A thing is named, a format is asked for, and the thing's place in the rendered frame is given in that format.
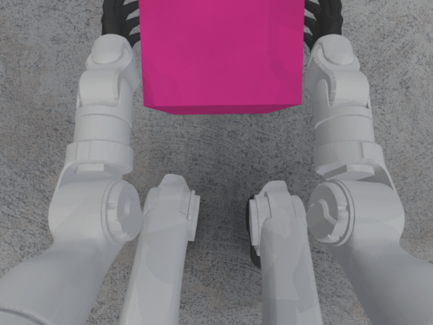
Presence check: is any robot right upper arm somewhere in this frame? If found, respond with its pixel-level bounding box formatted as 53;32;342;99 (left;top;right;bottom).
306;179;433;325

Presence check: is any left robot hand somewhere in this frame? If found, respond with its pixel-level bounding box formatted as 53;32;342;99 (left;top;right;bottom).
101;0;141;48

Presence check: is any robot left upper arm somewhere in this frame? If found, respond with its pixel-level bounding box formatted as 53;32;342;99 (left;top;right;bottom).
0;178;143;325

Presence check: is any right robot hand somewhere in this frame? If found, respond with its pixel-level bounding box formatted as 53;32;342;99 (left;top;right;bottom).
304;0;343;52

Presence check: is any robot left forearm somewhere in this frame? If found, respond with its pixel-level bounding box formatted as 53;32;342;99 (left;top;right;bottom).
48;34;140;231

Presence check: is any robot right shin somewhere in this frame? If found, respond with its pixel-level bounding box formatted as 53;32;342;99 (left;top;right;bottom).
254;181;307;256

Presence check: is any robot right forearm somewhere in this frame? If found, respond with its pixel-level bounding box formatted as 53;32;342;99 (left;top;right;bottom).
304;34;405;216

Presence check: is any robot left thigh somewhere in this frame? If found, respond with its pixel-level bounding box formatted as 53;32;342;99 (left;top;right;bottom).
118;183;200;325

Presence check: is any carton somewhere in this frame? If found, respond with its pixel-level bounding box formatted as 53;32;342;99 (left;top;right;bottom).
139;0;304;114

